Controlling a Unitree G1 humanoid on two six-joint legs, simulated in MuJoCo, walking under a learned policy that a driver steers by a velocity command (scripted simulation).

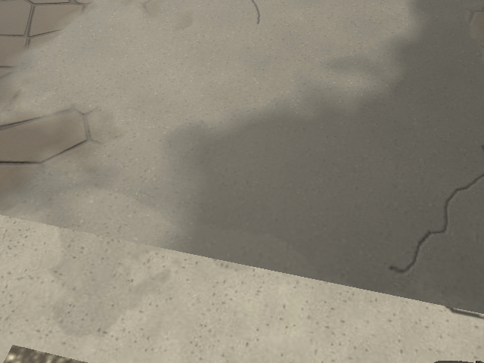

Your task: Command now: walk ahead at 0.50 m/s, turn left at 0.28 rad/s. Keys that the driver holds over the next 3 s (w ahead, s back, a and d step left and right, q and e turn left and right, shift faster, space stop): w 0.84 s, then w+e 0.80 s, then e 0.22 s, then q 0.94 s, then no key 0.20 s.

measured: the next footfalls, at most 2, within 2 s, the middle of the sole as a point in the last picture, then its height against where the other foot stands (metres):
right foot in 0.44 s outside the picture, level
left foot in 0.98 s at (222, 266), level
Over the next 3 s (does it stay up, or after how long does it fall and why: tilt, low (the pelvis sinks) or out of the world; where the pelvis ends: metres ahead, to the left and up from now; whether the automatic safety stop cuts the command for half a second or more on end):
stays up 1.09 -0.14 0.02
